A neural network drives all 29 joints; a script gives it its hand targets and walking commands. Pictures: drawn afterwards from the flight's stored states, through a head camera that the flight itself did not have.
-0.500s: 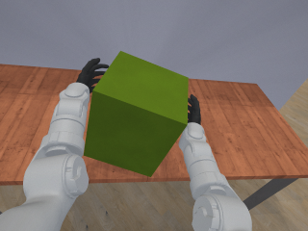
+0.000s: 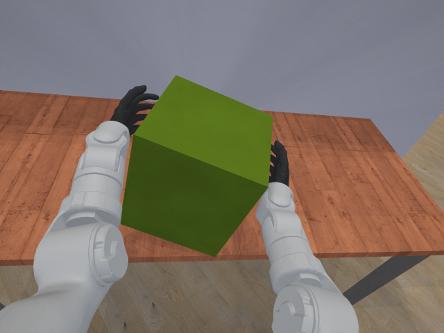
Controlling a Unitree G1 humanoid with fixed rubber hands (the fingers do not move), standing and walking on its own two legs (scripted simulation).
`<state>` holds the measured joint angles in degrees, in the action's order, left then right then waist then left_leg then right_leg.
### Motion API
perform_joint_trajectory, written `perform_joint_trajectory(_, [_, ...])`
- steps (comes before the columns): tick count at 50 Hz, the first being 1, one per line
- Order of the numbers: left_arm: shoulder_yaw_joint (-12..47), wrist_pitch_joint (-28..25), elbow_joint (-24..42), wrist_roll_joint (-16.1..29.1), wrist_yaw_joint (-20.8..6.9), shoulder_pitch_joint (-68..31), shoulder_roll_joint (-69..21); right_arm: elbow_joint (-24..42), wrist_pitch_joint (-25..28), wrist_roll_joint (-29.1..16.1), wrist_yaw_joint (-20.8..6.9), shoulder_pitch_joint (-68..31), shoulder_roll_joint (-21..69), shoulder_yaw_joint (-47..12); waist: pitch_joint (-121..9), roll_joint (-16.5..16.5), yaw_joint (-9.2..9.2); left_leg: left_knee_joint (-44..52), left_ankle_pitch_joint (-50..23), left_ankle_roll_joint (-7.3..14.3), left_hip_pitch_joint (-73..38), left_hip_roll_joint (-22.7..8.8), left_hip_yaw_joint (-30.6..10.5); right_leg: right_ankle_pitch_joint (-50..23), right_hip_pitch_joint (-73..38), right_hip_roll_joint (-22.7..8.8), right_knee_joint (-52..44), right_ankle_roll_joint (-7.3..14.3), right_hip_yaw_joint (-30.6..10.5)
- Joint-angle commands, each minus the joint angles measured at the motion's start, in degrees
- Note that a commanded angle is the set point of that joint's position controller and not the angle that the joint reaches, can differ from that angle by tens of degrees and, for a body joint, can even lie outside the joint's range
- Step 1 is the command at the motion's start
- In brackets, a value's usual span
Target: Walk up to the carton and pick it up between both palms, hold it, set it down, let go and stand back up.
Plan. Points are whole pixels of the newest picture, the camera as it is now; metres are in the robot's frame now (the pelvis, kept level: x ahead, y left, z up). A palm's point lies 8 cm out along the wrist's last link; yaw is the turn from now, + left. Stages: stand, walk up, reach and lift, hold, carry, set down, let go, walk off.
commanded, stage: set down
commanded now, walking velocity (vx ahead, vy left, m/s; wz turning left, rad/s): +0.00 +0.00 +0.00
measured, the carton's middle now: (196, 169) +0.42 +0.02 +0.07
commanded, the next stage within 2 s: none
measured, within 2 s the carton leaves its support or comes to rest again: rests again in 1.24 s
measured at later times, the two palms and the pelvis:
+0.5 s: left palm (120, 127) +0.45 +0.16 +0.15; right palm (274, 183) +0.36 -0.13 +0.10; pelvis +0.00 +0.00 +0.00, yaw +0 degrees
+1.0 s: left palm (117, 129) +0.45 +0.17 +0.14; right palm (272, 183) +0.36 -0.12 +0.10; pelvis +0.00 +0.00 +0.00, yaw +0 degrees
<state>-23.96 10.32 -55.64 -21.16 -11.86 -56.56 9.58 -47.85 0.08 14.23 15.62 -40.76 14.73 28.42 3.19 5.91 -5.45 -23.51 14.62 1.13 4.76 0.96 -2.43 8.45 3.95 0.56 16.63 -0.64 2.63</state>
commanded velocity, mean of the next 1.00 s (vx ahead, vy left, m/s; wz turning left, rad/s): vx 0.00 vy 0.00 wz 0.00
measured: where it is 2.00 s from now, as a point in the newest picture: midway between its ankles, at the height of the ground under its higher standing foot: outside the picture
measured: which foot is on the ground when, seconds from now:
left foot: down 0.00-1.00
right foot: down 0.00-1.00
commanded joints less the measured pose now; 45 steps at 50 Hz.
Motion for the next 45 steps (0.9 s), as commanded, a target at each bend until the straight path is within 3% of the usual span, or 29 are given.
perform_joint_trajectory(1, [3.9,-2.0,-1.6,-0.7,-8.6,-23.8,-28.2,14.6,5.5,4.6,-8.4,-35.5,21.2,-15.1,-21.6,-7.2,-1.83,9.1,-6.4,-1.7,11.1,0.9,8.3,-18.8,-22.2,-1.9,2.2,-4.9,0.8])
perform_joint_trajectory(2, [4.8,-2.5,-1.2,-0.8,-8.4,-24.7,-28.2,15.0,5.8,4.9,-8.6,-35.1,20.7,-14.9,-22.1,-8.7,-2.52,9.1,-7.3,-2.0,11.0,0.7,8.0,-18.1,-21.6,-1.3,1.9,-4.6,1.4])
perform_joint_trajectory(5, [3.4,-2.0,-1.9,-2.4,-8.6,-22.1,-28.3,13.7,5.7,4.6,-8.5,-32.4,21.5,-15.9,-19.8,-7.6,-1.73,7.9,-8.7,-2.0,10.8,1.0,8.1,-22.3,-21.4,-1.7,2.3,-5.1,0.8])
perform_joint_trajectory(7, [3.0,-2.2,-2.3,-2.3,-8.6,-22.7,-28.0,13.3,6.0,5.2,-8.7,-33.4,20.9,-14.6,-19.4,-9.0,-1.65,8.8,-7.2,-2.1,11.5,1.0,8.2,-17.8,-21.0,-1.5,2.0,-4.7,1.2])
perform_joint_trajectory(8, [3.8,-2.6,-2.4,-1.9,-8.5,-22.2,-28.6,13.9,6.5,5.1,-8.7,-33.4,21.0,-15.1,-19.8,-8.3,-1.4,8.1,-9.0,-2.4,11.3,0.7,8.2,-19.3,-20.9,-1.2,2.4,-4.5,1.3])
perform_joint_trajectory(9, [4.4,-2.8,-1.5,-1.9,-8.3,-22.1,-28.9,12.4,6.4,4.8,-8.6,-32.4,21.3,-14.7,-19.6,-9.4,-2.36,8.0,-9.9,-2.6,9.9,0.7,7.8,-18.2,-19.7,-0.9,1.9,-4.1,1.6])
perform_joint_trajectory(16, [2.3,-3.3,-2.8,-3.2,-8.2,-20.9,-27.8,12.6,7.3,6.2,-8.7,-30.9,20.3,-13.9,-18.8,-8.7,-1.03,7.8,-9.7,-2.4,9.7,0.6,8.3,-17.1,-19.2,-1.1,1.5,-4.4,1.7])
perform_joint_trajectory(18, [2.6,-3.5,-2.8,-3.3,-8.3,-21.4,-28.4,11.2,7.3,7.0,-8.7,-29.7,20.0,-12.7,-18.6,-9.7,-2.22,7.7,-10.5,-2.8,9.2,0.4,8.2,-17.1,-18.6,-1.0,1.4,-4.2,1.9])
perform_joint_trajectory(22, [2.0,-4.0,-2.2,-3.4,-8.1,-20.4,-27.9,9.3,7.5,7.2,-8.7,-28.0,20.0,-12.1,-17.0,-8.8,-1.96,7.3,-11.2,-2.6,7.6,0.2,8.4,-15.7,-17.2,-0.8,0.8,-4.2,2.4])
perform_joint_trajectory(25, [2.1,-3.5,-2.1,-4.6,-8.3,-18.6,-27.7,8.0,7.5,7.0,-8.8,-26.4,18.8,-11.9,-14.8,-10.7,-2.17,6.9,-11.7,-2.9,6.2,0.5,8.4,-14.6,-15.8,-0.7,0.5,-3.9,2.4])
perform_joint_trajectory(26, [0.5,-3.4,-3.4,-4.9,-8.5,-19.3,-27.0,8.0,7.2,7.4,-8.7,-26.8,19.3,-11.8,-14.0,-10.2,-1.2,7.2,-10.4,-2.7,7.6,0.3,8.5,-13.9,-16.4,-0.9,0.6,-3.9,2.0])
perform_joint_trajectory(29, [-0.3,-3.4,-2.9,-5.5,-8.5,-19.6,-27.0,8.5,7.1,8.1,-8.8,-25.9,19.2,-10.8,-14.3,-9.0,-1.56,8.0,-8.7,-2.2,8.1,0.3,8.3,-12.9,-16.8,-1.2,0.3,-4.5,2.2])
perform_joint_trajectory(31, [-0.5,-4.0,-2.5,-5.4,-8.4,-18.6,-26.5,9.3,7.4,7.9,-8.8,-25.6,19.5,-11.7,-13.9,-8.5,-0.28,7.4,-8.7,-2.0,8.0,0.4,8.7,-13.5,-16.4,-1.4,0.5,-4.6,2.1])
perform_joint_trajectory(32, [-0.7,-4.1,-2.1,-5.1,-8.3,-19.9,-25.9,9.1,7.4,8.3,-8.7,-25.3,19.5,-11.1,-14.4,-7.9,-1.13,7.9,-7.2,-1.5,8.7,0.4,8.6,-13.0,-17.0,-1.6,0.5,-4.7,1.6])
perform_joint_trajectory(35, [0.2,-4.4,-2.0,-5.7,-8.0,-19.3,-25.8,8.1,7.8,8.7,-8.6,-24.9,17.8,-9.3,-12.8,-11.1,-2.43,8.0,-7.5,-2.3,7.8,0.3,8.4,-10.2,-15.0,-1.2,0.1,-4.0,2.3])
perform_joint_trajectory(36, [-0.4,-4.7,-2.5,-4.9,-7.9,-19.3,-25.6,8.8,8.0,9.1,-8.6,-25.1,18.3,-9.4,-13.9,-9.3,-1.65,7.9,-6.3,-1.8,8.3,0.4,8.5,-9.4,-15.5,-1.2,0.2,-4.4,2.3])
perform_joint_trajectory(39, [-0.9,-5.0,-2.4,-5.7,-7.8,-18.3,-25.7,7.6,8.1,8.9,-8.5,-23.8,18.7,-9.6,-13.3,-8.7,-0.84,7.6,-9.5,-1.9,7.2,-0.2,8.6,-11.1,-14.4,-0.8,-0.3,-4.3,2.5])
perform_joint_trajectory(40, [-0.2,-4.6,-1.9,-5.8,-7.5,-17.8,-26.4,7.2,8.2,8.5,-8.7,-23.5,18.1,-9.4,-12.7,-10.4,-1.97,7.4,-9.9,-2.3,6.5,0.0,8.3,-10.4,-13.2,-0.8,0.0,-4.1,2.7])
perform_joint_trajectory(45, [-1.0,-4.7,-2.3,-6.1,-7.7,-17.1,-24.2,5.9,7.8,8.5,-8.4,-20.8,16.8,-8.8,-10.2,-9.4,-1.47,7.4,-9.1,-2.0,6.0,-0.2,8.2,-8.4,-12.5,-0.6,-1.2,-4.0,2.7])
